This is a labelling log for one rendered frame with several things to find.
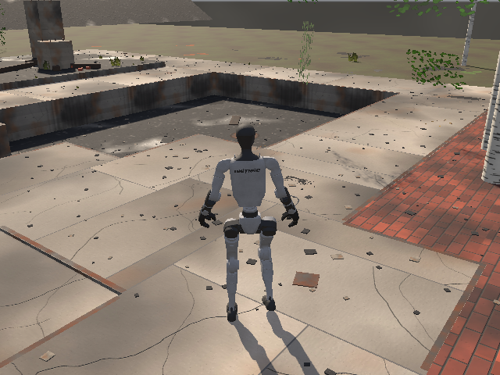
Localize left robot hand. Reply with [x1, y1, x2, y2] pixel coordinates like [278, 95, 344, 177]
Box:
[198, 210, 216, 228]

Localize robot left upper arm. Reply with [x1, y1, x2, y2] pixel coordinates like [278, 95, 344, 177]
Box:
[209, 159, 230, 202]

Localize robot right upper arm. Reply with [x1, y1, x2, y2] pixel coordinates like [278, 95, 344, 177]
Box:
[263, 156, 287, 198]

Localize robot left shin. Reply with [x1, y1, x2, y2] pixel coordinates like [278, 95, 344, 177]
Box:
[226, 259, 238, 311]

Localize right robot hand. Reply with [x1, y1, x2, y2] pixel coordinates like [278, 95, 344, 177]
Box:
[281, 210, 299, 227]

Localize left robot forearm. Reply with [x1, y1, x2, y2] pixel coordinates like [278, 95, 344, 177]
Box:
[201, 189, 216, 216]

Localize robot left foot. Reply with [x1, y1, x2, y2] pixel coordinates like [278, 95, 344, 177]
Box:
[227, 302, 238, 322]

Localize right robot forearm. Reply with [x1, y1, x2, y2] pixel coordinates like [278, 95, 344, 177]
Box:
[280, 186, 296, 214]

